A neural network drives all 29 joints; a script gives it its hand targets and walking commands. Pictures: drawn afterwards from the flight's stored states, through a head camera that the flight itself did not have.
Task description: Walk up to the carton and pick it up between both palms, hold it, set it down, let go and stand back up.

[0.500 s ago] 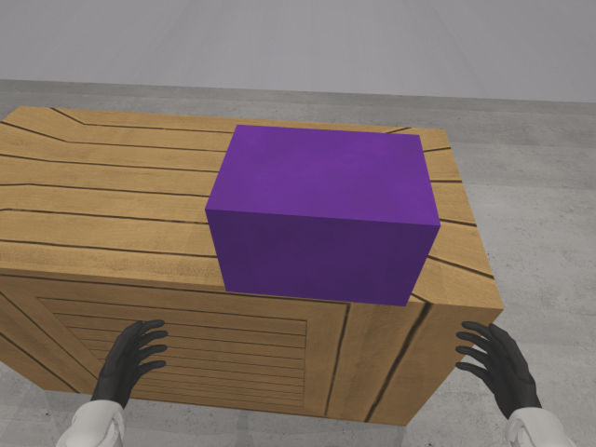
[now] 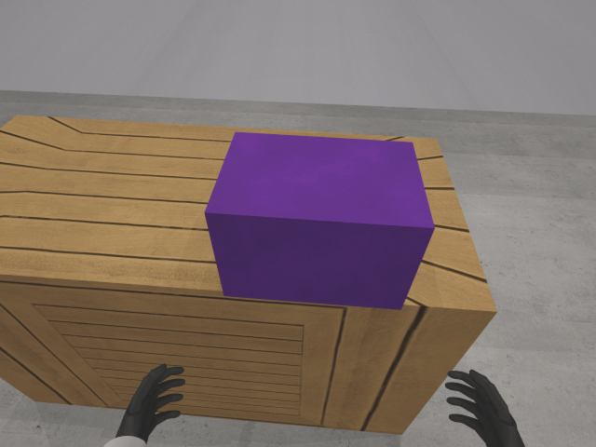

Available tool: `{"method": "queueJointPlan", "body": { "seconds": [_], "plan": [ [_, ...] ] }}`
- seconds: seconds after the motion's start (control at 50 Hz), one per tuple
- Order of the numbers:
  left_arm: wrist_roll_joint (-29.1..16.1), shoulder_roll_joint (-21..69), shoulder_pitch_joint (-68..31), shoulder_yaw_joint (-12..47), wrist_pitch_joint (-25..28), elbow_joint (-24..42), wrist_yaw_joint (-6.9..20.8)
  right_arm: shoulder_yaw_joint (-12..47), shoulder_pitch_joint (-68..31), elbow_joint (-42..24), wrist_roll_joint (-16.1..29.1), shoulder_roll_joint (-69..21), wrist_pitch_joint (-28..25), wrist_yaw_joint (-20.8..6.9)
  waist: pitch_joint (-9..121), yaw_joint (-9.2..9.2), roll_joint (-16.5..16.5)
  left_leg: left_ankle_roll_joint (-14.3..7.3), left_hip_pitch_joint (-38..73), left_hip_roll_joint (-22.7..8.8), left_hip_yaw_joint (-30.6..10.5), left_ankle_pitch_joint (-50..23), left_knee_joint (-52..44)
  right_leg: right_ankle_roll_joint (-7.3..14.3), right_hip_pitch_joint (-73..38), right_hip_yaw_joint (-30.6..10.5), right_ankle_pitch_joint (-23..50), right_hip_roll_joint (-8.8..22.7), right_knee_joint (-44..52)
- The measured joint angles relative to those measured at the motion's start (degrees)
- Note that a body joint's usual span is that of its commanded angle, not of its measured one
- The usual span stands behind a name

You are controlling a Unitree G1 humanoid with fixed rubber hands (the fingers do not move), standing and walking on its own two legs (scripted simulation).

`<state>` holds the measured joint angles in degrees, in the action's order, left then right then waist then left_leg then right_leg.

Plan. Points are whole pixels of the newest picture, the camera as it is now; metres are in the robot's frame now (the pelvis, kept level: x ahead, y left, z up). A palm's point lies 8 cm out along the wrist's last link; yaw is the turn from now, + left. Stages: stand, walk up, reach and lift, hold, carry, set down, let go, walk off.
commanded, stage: set down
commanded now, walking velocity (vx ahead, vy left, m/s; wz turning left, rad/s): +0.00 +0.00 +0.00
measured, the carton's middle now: (317, 219) +0.47 +0.00 +0.05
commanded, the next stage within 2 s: let go in 0.70 s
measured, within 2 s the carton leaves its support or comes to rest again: neither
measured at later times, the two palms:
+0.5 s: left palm (158, 444) +0.16 +0.22 -0.09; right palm out of the picture +0.14 -0.23 -0.08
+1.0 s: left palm (166, 432) +0.17 +0.21 -0.09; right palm out of the picture +0.15 -0.24 -0.08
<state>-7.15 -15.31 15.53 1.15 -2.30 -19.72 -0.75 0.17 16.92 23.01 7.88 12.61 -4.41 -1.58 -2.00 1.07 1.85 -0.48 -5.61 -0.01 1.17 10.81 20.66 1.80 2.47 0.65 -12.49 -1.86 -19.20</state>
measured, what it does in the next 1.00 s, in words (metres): stands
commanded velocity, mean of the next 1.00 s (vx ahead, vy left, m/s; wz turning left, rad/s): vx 0.00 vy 0.00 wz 0.00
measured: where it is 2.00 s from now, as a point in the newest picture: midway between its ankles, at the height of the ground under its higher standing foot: outside the picture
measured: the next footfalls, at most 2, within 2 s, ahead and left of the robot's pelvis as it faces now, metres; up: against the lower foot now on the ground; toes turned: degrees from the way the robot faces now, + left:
none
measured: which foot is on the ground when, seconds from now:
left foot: down 0.00-1.00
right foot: down 0.00-1.00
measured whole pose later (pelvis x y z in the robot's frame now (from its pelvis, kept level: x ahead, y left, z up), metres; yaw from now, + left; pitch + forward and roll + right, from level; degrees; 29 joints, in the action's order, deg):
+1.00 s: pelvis +0.01 +0.00 +0.00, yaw -2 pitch -4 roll +0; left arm -0.1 -11.1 11.3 0.3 -4.1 -30.1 -1.6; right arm -0.7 9.1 43.9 0.8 10.9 -13.3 -2.2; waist -5.1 -0.3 2.3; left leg -0.2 -6.0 -0.9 3.0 12.8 22.4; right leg 1.9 3.7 -0.6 -13.8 -2.4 -21.1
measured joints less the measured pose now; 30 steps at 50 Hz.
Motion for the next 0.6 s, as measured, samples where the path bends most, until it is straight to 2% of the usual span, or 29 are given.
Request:
{"method": "queueJointPlan", "body": {
  "seconds": [0.38,0.6],
  "plan": [
    [4.22,3.06,-4.35,0.5,-2.66,-10.63,-1.52,-1.77,-4.42,13.17,-7.98,-3.06,-1.75,-0.53,-1.68,-0.82,0.63,0.13,-0.34,-0.18,0.7,0.72,2.09,0.16,1.25,-0.48,-1.22,-0.05,-3.51],
    [5.95,3.46,-5.14,-0.5,-2.24,-11.7,-1.77,-1.7,-5.67,17.37,-8.81,-3.05,-5.02,-0.8,-2.61,-1.14,0.61,0.08,-0.51,-0.39,1.45,1.7,2.4,0.04,1.55,-1.06,-1.77,-0.16,-3.56]
  ]
}}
